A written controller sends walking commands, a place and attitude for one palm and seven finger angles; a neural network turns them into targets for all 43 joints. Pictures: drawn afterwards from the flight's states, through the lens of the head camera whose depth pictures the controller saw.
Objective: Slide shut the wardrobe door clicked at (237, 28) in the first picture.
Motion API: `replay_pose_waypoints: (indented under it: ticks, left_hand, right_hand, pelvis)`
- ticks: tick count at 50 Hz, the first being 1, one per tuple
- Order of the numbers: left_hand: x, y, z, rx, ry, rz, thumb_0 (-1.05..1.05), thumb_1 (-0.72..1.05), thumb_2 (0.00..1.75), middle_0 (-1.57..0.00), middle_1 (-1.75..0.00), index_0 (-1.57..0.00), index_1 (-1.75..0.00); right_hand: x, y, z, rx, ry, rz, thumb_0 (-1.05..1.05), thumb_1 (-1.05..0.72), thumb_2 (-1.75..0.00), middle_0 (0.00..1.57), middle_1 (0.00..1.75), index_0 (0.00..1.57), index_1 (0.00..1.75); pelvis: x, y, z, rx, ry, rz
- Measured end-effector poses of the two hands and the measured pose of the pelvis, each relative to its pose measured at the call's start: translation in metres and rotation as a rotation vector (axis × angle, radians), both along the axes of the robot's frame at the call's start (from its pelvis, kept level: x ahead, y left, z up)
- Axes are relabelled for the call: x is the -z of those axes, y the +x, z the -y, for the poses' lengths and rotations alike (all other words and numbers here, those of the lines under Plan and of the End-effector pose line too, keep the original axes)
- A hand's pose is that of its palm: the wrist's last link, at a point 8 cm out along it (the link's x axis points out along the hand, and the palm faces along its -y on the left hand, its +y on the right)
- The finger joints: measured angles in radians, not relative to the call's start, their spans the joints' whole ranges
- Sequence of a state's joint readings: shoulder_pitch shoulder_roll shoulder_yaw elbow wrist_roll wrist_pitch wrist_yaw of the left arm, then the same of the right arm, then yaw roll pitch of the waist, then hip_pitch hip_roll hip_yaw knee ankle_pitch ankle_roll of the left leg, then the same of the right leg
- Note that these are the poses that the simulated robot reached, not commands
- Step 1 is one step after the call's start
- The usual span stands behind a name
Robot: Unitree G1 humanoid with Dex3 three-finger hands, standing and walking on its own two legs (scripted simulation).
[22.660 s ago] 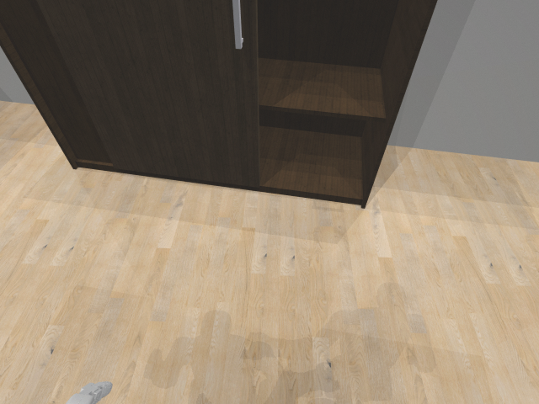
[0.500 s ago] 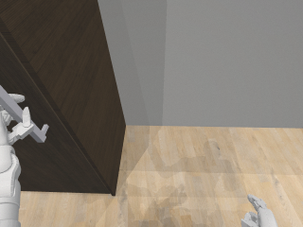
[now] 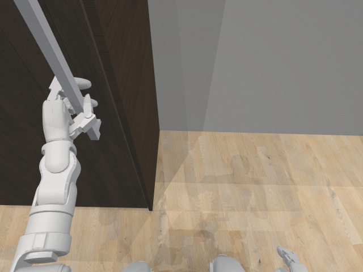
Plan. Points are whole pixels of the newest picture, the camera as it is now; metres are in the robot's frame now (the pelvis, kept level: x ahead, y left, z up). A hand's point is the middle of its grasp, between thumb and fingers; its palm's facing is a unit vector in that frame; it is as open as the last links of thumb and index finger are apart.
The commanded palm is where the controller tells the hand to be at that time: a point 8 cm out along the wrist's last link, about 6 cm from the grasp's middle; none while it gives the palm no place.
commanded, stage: stop walking and hold the door there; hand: left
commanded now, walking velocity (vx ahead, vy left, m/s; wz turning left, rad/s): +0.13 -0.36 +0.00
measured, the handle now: (72, 80) +0.42 +0.24 +0.18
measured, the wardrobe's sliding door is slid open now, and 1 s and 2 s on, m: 0.00 0.00 0.00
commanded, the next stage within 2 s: loosen the grip on the handle in 0.82 s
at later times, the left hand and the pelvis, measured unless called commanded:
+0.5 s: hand (90, 116) +0.38 +0.21 +0.13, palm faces +0.24 -0.97 -0.10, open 5.7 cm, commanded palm +0.34 +0.23 +0.12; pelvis +0.02 +0.03 +0.01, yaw +1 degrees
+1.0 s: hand (84, 111) +0.39 +0.22 +0.13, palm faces +0.19 -0.95 -0.23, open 6.1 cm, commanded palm +0.32 +0.26 +0.13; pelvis +0.02 +0.02 +0.02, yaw +2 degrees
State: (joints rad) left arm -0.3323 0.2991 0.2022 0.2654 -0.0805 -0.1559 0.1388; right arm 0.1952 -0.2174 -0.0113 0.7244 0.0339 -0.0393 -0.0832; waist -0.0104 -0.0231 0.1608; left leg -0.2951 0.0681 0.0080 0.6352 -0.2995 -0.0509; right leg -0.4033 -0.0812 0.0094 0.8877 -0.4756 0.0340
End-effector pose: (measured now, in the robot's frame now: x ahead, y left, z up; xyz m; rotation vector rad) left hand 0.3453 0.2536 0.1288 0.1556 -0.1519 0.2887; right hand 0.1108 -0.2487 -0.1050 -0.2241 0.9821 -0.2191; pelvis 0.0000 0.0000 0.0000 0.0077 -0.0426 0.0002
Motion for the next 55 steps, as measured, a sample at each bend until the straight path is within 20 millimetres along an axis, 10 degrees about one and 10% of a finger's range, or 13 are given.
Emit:
replay_pose_waypoints:
  ticks: [8,35,46,55]
  left_hand:
    - [-0.003,-0.003,0.003,-0.003,0.006,-0.049,-0.07,0.78,0.83,-0.45,-1.40,-0.23,-1.40]
    - [-0.006,-0.005,0.003,0.022,-0.018,-0.091,-0.04,0.79,0.82,-0.42,-1.37,-0.23,-1.40]
    - [-0.006,-0.005,0.003,0.019,-0.019,-0.098,-0.04,0.79,0.82,-0.41,-1.35,-0.22,-1.40]
    - [-0.011,-0.004,-0.017,0.019,-0.130,-0.097,-0.02,0.41,0.69,-0.46,-1.38,-0.40,-1.43]
  right_hand:
    - [0.005,0.014,-0.046,-0.107,0.135,0.023,0.01,-0.90,-0.90,0.20,0.30,0.20,0.30]
    - [-0.025,0.090,-0.068,-0.182,0.108,0.155,0.01,-0.90,-0.90,0.20,0.30,0.20,0.30]
    - [-0.024,0.083,-0.052,-0.132,0.069,0.120,0.01,-0.90,-0.90,0.20,0.30,0.20,0.30]
    - [-0.041,0.060,-0.019,-0.131,0.034,0.210,0.01,-0.90,-0.90,0.20,0.30,0.20,0.30]
  pelvis:
    - [-0.004,-0.002,-0.001,0.012,-0.002,-0.011]
    - [-0.018,0.029,-0.022,-0.030,-0.015,-0.044]
    - [-0.021,0.038,-0.024,-0.029,-0.012,-0.055]
    - [-0.016,0.009,-0.013,-0.035,0.003,-0.085]
